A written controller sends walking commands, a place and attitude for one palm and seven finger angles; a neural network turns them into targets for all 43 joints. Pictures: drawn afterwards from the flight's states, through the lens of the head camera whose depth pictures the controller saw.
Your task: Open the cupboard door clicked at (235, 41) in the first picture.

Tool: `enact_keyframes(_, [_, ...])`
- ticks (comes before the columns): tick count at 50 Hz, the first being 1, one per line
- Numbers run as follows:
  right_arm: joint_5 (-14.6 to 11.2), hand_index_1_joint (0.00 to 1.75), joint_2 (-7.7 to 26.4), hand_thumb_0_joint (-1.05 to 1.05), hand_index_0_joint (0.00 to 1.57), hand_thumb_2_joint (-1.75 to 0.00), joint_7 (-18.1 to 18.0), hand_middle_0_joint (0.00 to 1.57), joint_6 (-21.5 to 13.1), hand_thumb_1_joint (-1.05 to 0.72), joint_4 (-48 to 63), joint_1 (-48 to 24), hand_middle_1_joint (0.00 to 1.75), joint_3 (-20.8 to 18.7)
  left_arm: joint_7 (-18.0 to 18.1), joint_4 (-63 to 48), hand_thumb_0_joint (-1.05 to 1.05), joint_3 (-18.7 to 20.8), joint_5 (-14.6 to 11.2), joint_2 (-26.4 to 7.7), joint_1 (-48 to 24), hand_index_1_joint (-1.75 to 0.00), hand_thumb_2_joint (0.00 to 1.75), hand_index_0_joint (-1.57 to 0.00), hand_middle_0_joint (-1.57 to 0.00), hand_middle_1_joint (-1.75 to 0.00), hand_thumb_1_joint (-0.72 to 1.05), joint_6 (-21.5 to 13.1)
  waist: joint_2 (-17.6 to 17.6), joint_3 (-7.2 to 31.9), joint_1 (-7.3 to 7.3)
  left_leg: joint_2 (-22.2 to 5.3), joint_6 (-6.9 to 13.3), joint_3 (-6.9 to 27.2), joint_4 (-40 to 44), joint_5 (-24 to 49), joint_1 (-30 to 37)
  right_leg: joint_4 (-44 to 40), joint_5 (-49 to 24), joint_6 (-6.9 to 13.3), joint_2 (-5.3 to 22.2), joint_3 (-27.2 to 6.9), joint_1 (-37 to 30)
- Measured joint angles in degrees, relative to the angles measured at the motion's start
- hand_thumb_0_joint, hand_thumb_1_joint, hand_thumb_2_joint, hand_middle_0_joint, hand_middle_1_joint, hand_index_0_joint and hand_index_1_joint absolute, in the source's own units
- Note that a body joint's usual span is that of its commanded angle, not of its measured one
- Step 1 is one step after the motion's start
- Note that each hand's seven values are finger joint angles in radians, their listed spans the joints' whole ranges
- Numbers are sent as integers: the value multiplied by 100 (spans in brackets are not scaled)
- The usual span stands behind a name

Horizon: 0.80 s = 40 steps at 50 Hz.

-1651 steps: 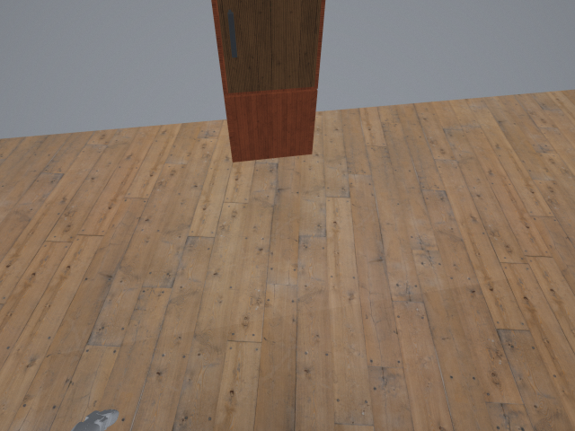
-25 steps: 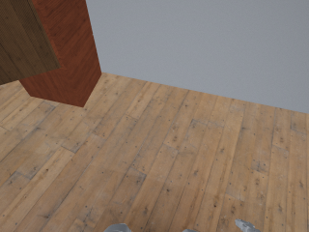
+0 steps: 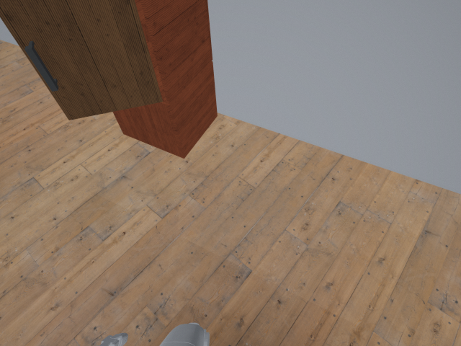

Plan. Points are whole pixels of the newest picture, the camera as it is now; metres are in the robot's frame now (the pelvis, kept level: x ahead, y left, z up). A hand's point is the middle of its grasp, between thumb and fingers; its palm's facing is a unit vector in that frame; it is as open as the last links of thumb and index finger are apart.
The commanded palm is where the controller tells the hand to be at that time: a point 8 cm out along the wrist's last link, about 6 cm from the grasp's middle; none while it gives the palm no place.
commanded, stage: turn to face it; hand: left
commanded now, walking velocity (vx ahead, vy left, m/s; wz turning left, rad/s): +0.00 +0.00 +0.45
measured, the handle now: (43, 66) +0.96 +0.69 -0.08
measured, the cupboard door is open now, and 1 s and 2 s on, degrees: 43 43 43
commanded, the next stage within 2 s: take the last steps up to it in 0.36 s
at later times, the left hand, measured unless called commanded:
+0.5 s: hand out of the picture +0.05 +0.23 -0.17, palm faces +0.22 -0.94 -0.26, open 7.4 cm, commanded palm none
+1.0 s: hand out of the picture -0.04 +0.23 -0.20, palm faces +0.43 -0.89 -0.18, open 7.4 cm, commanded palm none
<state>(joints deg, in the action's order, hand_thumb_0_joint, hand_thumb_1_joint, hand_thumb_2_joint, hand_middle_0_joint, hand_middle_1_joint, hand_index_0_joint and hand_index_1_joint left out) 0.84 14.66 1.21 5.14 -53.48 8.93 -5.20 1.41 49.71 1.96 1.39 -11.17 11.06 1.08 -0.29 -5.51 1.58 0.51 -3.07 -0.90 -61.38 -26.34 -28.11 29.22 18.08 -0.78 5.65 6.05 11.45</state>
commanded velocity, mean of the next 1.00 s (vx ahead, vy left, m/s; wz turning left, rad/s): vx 0.17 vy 0.08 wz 0.23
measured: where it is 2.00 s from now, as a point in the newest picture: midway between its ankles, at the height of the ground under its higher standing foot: (181, 287)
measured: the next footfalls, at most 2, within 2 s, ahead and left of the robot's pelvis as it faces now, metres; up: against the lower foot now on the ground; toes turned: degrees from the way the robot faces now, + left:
left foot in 0.16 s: +0.04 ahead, +0.13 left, +0.00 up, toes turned +10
right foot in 0.54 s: +0.07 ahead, -0.13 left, +0.00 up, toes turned +9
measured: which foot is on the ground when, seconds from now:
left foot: up 0.00-0.14, down 0.16-0.54, up 0.56-0.94, down 0.96-1.00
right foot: down 0.00-0.16, up 0.18-0.52, down 0.54-0.96, up 0.98-1.00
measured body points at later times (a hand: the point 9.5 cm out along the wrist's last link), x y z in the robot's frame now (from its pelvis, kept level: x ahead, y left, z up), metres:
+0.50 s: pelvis +0.01 +0.00 +0.00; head +0.05 +0.01 +0.44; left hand +0.04 +0.28 -0.14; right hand +0.14 -0.22 -0.15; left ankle +0.01 +0.12 -0.74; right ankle +0.02 -0.14 -0.71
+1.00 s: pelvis +0.09 +0.09 -0.02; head +0.12 +0.12 +0.43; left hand -0.06 +0.28 -0.18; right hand +0.29 -0.11 -0.15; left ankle +0.11 +0.20 -0.74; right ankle +0.03 -0.12 -0.71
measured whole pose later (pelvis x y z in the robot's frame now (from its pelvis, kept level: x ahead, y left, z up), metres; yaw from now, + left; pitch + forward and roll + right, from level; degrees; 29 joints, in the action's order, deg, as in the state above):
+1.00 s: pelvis +0.09 +0.09 -0.02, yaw +21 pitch +0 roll +0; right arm 1.5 12.3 1.3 -1.2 -54.4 6.9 -3.0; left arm -0.3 62.7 3.3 1.5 -11.2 22.6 0.4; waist 3.0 -4.9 -2.5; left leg -1.0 2.5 -6.8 -36.9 -13.3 -22.6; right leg 48.9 29.9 -3.4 11.1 5.4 10.7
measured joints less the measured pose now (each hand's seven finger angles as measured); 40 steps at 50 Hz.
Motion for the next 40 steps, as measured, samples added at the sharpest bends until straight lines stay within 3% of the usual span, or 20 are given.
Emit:
enact_keyframes(5, [-29, 30, -69, 1, 20, -90, 18, 20, -65, -91, 29, -183, 30, 88, -39, 85, 0, -19, 30, 16, 173, -30, 90, -20, -21, -30, 90, -44, 258, -110, -129, -80, 22, -293, 1517, 64, 551, 69, 107, -79, 195, 289, -76])
enact_keyframes(8, [-21, 30, -74, 1, 20, -90, 14, 20, -175, -91, 107, -255, 30, 151, -67, 173, 0, 17, -11, -47, 336, -30, 90, -21, -21, -30, 90, -20, 304, -78, -181, -60, 154, -375, 2721, 945, 1064, 559, 409, -187, 273, 462, 59])
enact_keyframes(9, [-1, 30, -93, 1, 20, -90, 0, 20, -242, -91, 132, -276, 30, 150, -76, 220, 0, 38, -40, -96, 354, -30, 90, -21, -21, -30, 90, 21, 339, -58, -172, -22, 375, -353, 2751, 1087, 1042, 977, 587, -241, 311, 421, 230])
enact_keyframes(11, [20, 30, -178, 1, 20, -90, -47, 20, -310, -91, 164, -323, 30, 195, -42, 332, 0, 77, -57, -219, 277, -30, 90, -21, -21, -30, 90, 172, 451, -116, -234, 43, 561, -315, 2496, 891, 959, 1987, 1221, -280, 237, 30, 631])
enact_keyframes(14, [52, 30, -274, 0, 20, -90, -148, 20, -350, -91, 186, -286, 30, 278, -18, 459, 1, 136, -42, -318, 134, -30, 90, -20, -21, -30, 91, 303, 412, -103, -260, 30, 556, -176, 2623, 860, 1020, 2949, 1281, -290, 40, -286, 1104])
enact_keyframes(17, [57, 30, -331, 0, 21, -90, -212, 20, -359, -91, 135, -220, 30, 336, -48, 454, 1, 159, -39, -348, 2, -30, 90, -20, -20, -30, 91, 297, 286, -78, -273, 11, 524, -27, 2945, 1072, 1133, 3147, 988, -295, -59, -437, 1339])
enact_keyframes(22, [69, 30, -398, 0, 21, -90, -203, 20, -322, -91, 0, -84, 30, 364, -75, 379, 0, 140, -43, -321, -115, -30, 90, -20, -20, -30, 91, 233, 84, 14, -239, -37, 452, 163, 3239, 1254, 1237, 2235, 841, -273, -165, -460, 1142])
enact_keyframes(26, [44, 30, -403, 0, 21, -90, -180, 20, -274, -91, -121, 45, 30, 335, -87, 353, 0, 106, -50, -252, -129, -30, 90, -20, -20, -30, 91, 113, -20, 110, -190, -31, 326, 277, 3078, 1185, 1154, 845, 303, -232, -302, -371, 532])
enact_keyframes(27, [19, 30, -406, 0, 21, -90, -167, 20, -259, -90, -133, 116, 30, 320, -97, 321, 0, 96, -34, -258, -70, -30, 90, -20, -20, -30, 91, 47, 28, 190, -195, 24, 315, 260, 2886, 1069, 1050, 327, 201, -162, -272, -391, 315])
enact_keyframes(30, [19, 30, -252, 1, 21, -90, -96, 20, -147, -91, -247, 215, 30, 214, -101, 359, 0, 59, 12, -46, 34, -30, 90, -20, -20, -30, 91, -57, -154, 217, -193, 77, 288, 306, 1333, 44, 514, 336, 82, 14, -269, -245, 208])
enact_keyframes(34, [63, 30, -105, 1, 20, -90, 21, 20, -94, -91, -374, 301, 30, 103, -108, 454, 0, 21, -5, 158, 390, -30, 90, -20, -21, -30, 91, -184, -135, 288, -176, -30, 186, 93, -113, 616, -84, -292, -91, -46, -141, -92, -233])
enact_keyframes(37, [48, 30, -80, 1, 20, -90, 68, 20, -127, -91, -396, 318, 30, 73, -111, 615, 0, 18, 7, 216, 607, -30, 90, -20, -21, -30, 91, -281, 17, 282, -173, -178, 86, -34, 23, 885, -206, -727, -216, -97, -5, 15, -530])
enact_keyframes(40, [32, 30, -69, 1, 20, -90, 94, 20, -162, -91, -410, 276, 30, 76, -125, 792, 0, 23, 31, 239, 785, -30, 90, -20, -21, -30, 91, -350, 134, 250, -234, -286, 43, -160, 774, 903, -133, -929, -197, -197, 147, 152, -762])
